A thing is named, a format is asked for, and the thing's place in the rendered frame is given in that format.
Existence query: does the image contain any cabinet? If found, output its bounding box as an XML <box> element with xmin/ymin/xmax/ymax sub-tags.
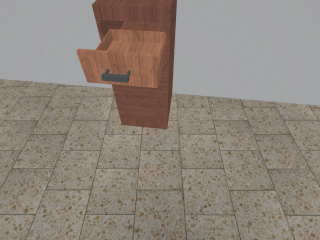
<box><xmin>92</xmin><ymin>0</ymin><xmax>177</xmax><ymax>130</ymax></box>

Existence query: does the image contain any drawer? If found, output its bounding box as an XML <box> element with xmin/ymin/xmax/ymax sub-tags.
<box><xmin>76</xmin><ymin>29</ymin><xmax>166</xmax><ymax>88</ymax></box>

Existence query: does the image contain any handle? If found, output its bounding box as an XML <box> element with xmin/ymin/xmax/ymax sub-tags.
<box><xmin>101</xmin><ymin>69</ymin><xmax>131</xmax><ymax>83</ymax></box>

